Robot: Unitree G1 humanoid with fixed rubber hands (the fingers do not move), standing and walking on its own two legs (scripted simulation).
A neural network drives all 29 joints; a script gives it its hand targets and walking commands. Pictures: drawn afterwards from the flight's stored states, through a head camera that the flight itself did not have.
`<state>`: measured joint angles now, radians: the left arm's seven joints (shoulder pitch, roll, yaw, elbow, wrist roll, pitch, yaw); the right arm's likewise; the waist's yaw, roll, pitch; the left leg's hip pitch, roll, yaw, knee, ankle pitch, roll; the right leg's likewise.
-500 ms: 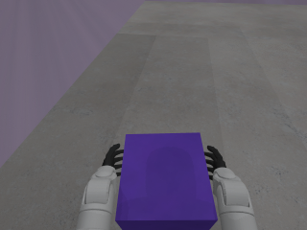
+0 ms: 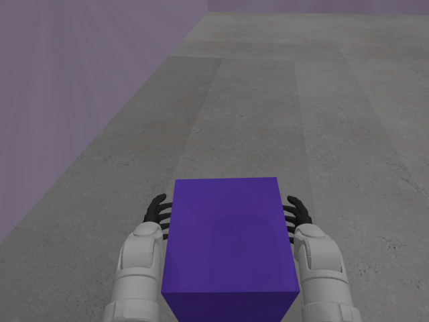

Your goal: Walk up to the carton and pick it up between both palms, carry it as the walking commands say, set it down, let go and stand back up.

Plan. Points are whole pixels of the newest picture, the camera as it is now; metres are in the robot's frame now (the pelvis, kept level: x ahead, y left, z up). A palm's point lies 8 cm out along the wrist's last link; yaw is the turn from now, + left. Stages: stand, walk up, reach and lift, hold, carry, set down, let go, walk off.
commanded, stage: hold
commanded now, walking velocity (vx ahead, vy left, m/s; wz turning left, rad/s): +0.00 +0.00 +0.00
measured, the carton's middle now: (227, 256) +0.28 +0.00 -0.02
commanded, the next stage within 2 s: carry in 0.58 s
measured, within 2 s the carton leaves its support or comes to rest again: neither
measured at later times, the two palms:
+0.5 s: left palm (153, 231) +0.29 +0.15 +0.04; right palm (302, 234) +0.29 -0.14 +0.04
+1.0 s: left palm (130, 218) +0.29 +0.18 +0.09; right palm (287, 208) +0.30 -0.11 +0.10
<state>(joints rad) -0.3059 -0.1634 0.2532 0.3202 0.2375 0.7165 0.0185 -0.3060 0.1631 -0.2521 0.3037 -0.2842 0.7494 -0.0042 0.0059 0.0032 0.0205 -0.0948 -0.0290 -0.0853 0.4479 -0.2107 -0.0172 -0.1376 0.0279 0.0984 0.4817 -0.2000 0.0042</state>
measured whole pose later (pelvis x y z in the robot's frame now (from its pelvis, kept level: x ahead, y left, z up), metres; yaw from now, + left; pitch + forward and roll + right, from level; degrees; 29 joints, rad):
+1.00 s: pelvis -0.02 +0.03 -0.02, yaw +4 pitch +1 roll +0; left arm -0.46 -0.07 0.12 0.07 0.06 1.15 0.16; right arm -0.49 -0.01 -0.12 0.10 -0.04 1.18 -0.12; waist -0.03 -0.04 -0.13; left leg -0.45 -0.08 -0.08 0.72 -0.27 0.02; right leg -0.46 -0.03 0.06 0.72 -0.28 0.05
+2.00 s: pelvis -0.18 +0.01 -0.03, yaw +33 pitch +4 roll -1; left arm -0.58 -0.12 0.27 -0.11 0.05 1.14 0.17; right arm -0.60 0.08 -0.22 -0.06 -0.06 1.16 -0.15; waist 0.02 0.04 0.09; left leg -0.58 -0.04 0.03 0.69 -0.19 0.06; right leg -0.49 -0.06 -0.08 0.85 -0.51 0.08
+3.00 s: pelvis -0.39 -0.14 -0.03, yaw +68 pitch +3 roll -1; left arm -0.55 -0.10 0.24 -0.05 0.01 1.13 0.17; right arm -0.58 0.06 -0.20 -0.07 -0.08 1.21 -0.15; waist 0.03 0.07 0.07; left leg -0.67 -0.01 0.01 0.80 -0.32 -0.01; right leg -0.50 -0.10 -0.17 0.75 -0.30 -0.01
